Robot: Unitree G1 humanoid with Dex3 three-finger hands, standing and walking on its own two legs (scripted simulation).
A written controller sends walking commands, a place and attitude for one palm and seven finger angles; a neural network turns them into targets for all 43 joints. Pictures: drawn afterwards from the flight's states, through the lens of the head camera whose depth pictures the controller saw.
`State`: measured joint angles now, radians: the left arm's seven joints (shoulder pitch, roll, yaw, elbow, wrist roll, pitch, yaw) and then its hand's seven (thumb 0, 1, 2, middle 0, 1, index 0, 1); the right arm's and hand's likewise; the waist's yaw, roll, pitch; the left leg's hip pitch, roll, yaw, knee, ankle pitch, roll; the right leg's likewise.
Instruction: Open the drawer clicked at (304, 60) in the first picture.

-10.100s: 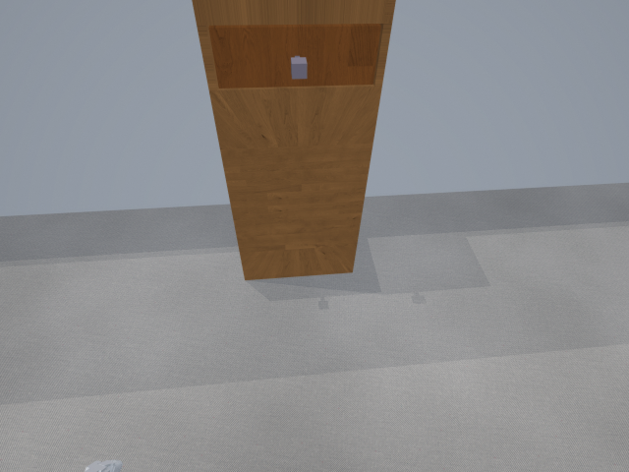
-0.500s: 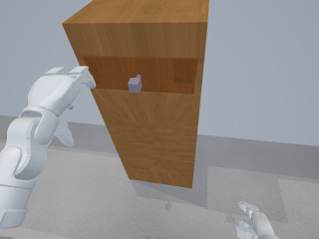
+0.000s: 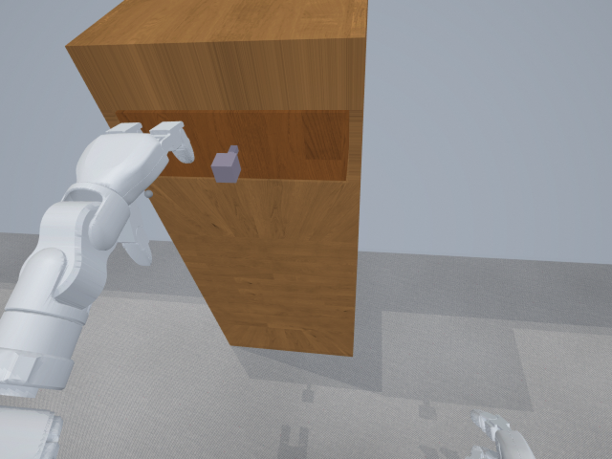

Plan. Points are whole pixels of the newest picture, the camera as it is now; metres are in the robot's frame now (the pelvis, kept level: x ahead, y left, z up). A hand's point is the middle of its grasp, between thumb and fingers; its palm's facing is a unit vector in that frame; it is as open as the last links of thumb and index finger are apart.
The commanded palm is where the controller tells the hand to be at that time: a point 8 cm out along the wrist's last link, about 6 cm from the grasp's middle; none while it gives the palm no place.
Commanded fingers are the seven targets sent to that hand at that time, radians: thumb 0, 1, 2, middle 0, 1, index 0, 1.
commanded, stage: move the hooked fingers above the handle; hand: left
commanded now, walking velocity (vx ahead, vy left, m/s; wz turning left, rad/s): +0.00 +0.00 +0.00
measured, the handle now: (229, 161) +0.54 +0.18 +0.09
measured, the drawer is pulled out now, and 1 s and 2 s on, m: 0.00 0.00 0.00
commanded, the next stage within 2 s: none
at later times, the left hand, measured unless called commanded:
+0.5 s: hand (184, 170) +0.44 +0.20 +0.16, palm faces +0.03 -0.04 -1.00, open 13.8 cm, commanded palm +0.42 +0.21 +0.23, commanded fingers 0.00 -0.50 0.30 -0.30 -1.20 -0.30 -1.20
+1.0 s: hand (218, 146) +0.51 +0.18 +0.15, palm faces -0.02 -0.02 -1.00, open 13.7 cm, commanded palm +0.49 +0.19 +0.21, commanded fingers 0.00 -0.50 0.30 -0.30 -1.20 -0.30 -1.20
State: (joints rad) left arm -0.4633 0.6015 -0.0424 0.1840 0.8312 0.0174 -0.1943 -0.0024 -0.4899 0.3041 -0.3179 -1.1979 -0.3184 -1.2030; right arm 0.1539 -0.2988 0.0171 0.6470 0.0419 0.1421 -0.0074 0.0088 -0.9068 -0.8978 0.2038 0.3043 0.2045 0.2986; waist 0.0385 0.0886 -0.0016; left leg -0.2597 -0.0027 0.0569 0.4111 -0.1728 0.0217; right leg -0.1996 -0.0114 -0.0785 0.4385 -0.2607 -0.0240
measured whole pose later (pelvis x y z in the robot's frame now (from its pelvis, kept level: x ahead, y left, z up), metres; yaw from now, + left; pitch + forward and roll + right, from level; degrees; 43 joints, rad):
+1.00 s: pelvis +0.03 +0.00 -0.01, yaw -1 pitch +9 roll +1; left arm -0.90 0.52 -0.14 0.77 0.95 0.00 -0.07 0.00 -0.49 0.30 -0.35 -1.23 -0.34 -1.22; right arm 0.28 -0.28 -0.02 0.69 0.05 0.19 -0.03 0.01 -0.91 -0.90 0.20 0.30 0.20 0.30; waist -0.05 0.05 -0.07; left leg -0.41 0.01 0.08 0.50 -0.25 0.02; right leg -0.35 0.00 -0.05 0.52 -0.32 -0.03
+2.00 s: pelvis +0.03 +0.00 -0.01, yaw -2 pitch +9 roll +0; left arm -0.91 0.52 -0.12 0.80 0.97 -0.02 -0.06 0.00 -0.49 0.30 -0.37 -1.23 -0.36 -1.23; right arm 0.28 -0.26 -0.02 0.68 0.05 0.18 -0.03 0.00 -0.91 -0.90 0.20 0.30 0.21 0.30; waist -0.05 0.06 -0.09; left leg -0.43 0.01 0.08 0.53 -0.26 0.02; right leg -0.37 0.00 -0.04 0.54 -0.33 -0.02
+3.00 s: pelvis +0.02 -0.01 -0.01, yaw -1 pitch +11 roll +0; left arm -0.85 0.52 -0.11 0.87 1.00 -0.06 0.05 0.00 -0.49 0.30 -0.32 -1.20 -0.32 -1.20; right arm 0.28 -0.27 -0.04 0.68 0.04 0.16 -0.04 0.00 -0.91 -0.90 0.21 0.30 0.21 0.30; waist -0.06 0.04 -0.10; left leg -0.50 0.02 0.07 0.58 -0.27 0.01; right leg -0.44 0.01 -0.06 0.59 -0.35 -0.04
